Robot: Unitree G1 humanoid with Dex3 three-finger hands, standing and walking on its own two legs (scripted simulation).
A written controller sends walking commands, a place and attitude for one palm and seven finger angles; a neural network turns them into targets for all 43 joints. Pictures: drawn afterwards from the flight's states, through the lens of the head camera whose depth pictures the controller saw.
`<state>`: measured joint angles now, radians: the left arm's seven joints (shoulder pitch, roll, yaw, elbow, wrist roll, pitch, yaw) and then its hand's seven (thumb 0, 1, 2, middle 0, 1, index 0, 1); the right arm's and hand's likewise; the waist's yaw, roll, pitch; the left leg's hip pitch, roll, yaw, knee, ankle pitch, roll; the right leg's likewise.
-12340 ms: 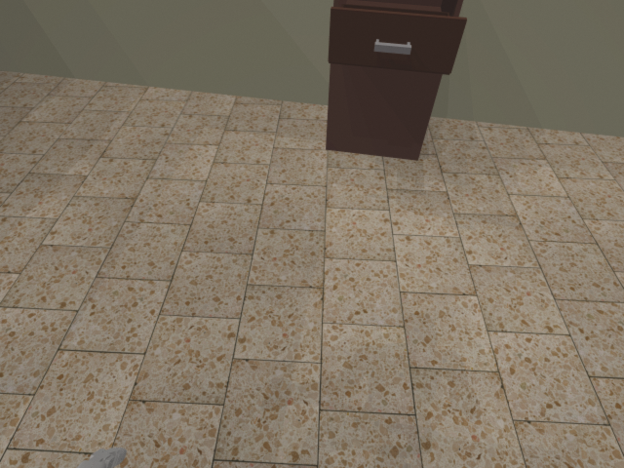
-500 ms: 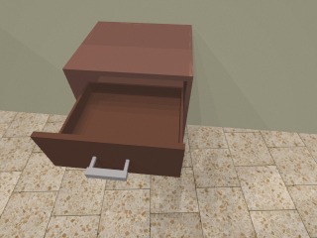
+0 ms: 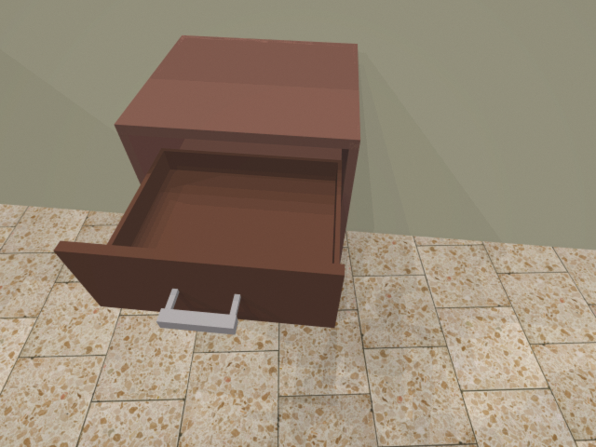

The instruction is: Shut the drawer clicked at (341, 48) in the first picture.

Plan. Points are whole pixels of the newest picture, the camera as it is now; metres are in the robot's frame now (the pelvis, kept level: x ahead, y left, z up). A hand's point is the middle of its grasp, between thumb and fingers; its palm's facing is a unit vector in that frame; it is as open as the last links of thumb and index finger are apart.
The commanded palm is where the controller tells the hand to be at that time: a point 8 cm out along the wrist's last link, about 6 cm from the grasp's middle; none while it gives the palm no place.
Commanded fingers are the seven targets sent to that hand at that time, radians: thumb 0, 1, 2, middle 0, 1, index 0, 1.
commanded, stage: look again from close up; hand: left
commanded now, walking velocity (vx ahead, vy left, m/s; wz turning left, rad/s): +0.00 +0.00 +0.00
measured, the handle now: (201, 309) +0.33 +0.19 -0.07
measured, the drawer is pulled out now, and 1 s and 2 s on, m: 0.30 0.30 0.30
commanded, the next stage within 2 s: shuffle to correct the standing spot in 0.20 s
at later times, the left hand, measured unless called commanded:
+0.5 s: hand out of the picture -0.01 +0.17 -0.18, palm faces +0.03 -0.98 -0.17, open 7.4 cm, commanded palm none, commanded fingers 0.00 0.90 0.90 -0.20 -0.30 -0.20 -0.30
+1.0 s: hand out of the picture +0.03 +0.18 -0.18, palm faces +0.04 -0.97 -0.23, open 7.3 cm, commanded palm none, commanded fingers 0.00 0.90 0.90 -0.20 -0.30 -0.20 -0.30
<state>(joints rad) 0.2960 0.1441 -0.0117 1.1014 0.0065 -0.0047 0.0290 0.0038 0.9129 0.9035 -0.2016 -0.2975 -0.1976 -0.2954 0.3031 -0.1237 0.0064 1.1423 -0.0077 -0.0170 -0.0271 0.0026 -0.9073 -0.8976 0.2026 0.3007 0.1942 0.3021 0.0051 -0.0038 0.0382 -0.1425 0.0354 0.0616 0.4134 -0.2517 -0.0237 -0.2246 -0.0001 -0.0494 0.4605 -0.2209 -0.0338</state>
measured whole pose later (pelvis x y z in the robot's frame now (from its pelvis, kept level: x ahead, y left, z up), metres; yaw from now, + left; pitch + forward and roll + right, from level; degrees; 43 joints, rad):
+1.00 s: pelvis +0.02 +0.00 +0.00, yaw +0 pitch +0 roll +1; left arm 0.27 0.16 0.01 1.07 0.01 -0.01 0.05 0.02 0.92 0.90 -0.20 -0.30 -0.20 -0.30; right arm 0.24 -0.15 -0.02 1.11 0.00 -0.01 -0.05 0.02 -0.93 -0.90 0.20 0.30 0.20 0.30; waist 0.01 0.00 0.05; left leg -0.15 0.04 0.07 0.47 -0.30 -0.03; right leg -0.23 0.00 -0.05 0.51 -0.28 -0.04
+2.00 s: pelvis +0.02 +0.01 +0.00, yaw +0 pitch +0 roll +1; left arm 0.26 0.17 -0.01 1.08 0.01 0.00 0.04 0.01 0.92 0.90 -0.20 -0.30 -0.20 -0.30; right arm 0.26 -0.15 0.00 1.11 -0.01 -0.02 -0.03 0.01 -0.92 -0.90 0.20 0.30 0.20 0.30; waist 0.00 0.00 0.03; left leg -0.15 0.01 0.08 0.45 -0.29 0.00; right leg -0.22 -0.01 -0.03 0.50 -0.27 -0.02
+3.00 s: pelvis -0.02 +0.01 -0.08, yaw +2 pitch +12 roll -1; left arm 0.56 0.18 0.05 -0.18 -0.22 -0.32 -0.21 0.02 0.90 0.90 -0.83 -0.98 -0.83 -0.98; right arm 0.27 -0.16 0.02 0.53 0.04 -0.19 -0.04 0.02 -0.90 -0.90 0.21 0.30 0.20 0.30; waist -0.02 0.03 -0.12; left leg -0.80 0.03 0.01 1.09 -0.51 0.00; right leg -0.81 -0.03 -0.09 1.05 -0.46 -0.03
